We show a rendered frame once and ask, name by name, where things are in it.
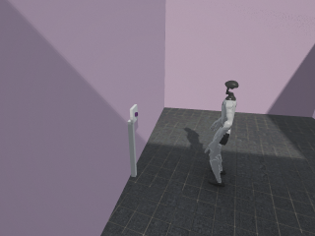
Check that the panel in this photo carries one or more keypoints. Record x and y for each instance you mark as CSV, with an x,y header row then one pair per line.
x,y
131,138

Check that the right robot hand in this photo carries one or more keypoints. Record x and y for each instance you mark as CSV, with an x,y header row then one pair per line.
x,y
217,123

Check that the left robot upper arm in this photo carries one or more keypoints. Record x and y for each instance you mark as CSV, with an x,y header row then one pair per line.
x,y
229,112

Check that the left robot thigh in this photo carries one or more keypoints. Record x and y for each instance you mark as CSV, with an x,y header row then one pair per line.
x,y
223,141

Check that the robot left forearm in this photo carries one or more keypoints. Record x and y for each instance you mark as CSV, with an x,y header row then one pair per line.
x,y
223,130

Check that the left robot hand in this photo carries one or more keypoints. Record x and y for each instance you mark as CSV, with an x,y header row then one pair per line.
x,y
212,146

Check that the right robot shin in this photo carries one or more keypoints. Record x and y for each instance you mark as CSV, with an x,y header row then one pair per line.
x,y
219,156

